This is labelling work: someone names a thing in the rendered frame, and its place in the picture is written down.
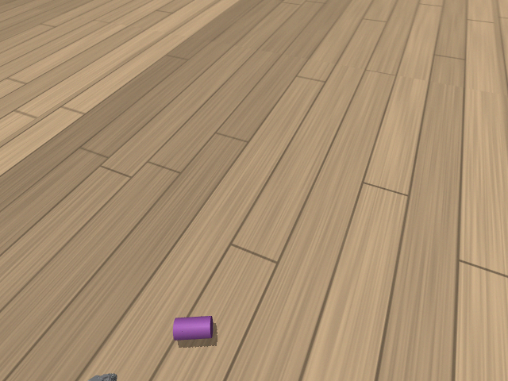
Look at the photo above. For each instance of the can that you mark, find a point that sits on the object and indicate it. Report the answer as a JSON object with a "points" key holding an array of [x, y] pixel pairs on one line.
{"points": [[189, 328]]}

